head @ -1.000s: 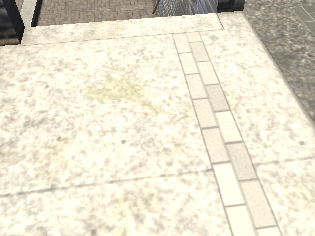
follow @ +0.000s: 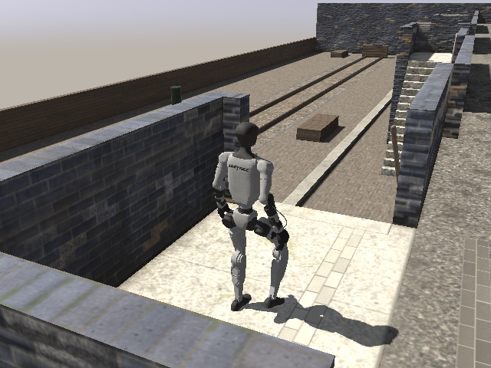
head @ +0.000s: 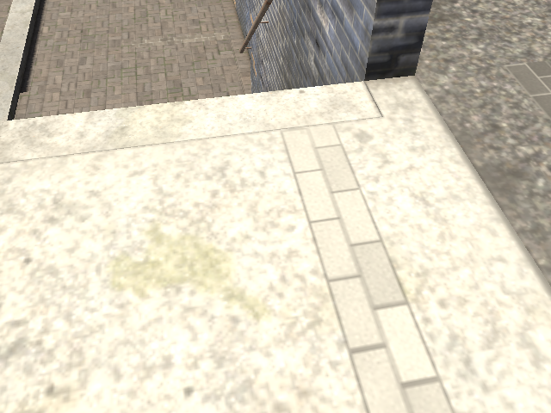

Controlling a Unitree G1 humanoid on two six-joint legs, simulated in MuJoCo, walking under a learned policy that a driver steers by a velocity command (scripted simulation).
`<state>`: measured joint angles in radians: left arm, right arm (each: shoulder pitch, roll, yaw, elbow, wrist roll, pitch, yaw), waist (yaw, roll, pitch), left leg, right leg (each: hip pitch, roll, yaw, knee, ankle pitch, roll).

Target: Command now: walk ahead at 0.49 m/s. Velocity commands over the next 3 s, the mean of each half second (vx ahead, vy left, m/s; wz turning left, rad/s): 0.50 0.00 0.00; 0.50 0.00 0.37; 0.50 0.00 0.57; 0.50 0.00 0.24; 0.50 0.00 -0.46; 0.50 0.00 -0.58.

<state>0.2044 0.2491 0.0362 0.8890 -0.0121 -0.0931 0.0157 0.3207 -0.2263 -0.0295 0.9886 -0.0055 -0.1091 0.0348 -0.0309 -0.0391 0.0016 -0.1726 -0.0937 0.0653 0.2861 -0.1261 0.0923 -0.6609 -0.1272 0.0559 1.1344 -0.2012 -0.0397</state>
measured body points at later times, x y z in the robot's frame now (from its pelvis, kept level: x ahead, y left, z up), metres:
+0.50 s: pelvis +0.28 -0.08 +0.00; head +0.29 -0.10 +0.45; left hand +0.33 +0.18 -0.12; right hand +0.37 -0.35 -0.14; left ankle +0.28 +0.08 -0.66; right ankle +0.30 -0.16 -0.74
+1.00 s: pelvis +0.55 +0.00 -0.01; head +0.58 +0.02 +0.43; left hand +0.57 +0.28 -0.14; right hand +0.73 -0.23 -0.13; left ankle +0.59 +0.08 -0.74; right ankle +0.47 -0.17 -0.64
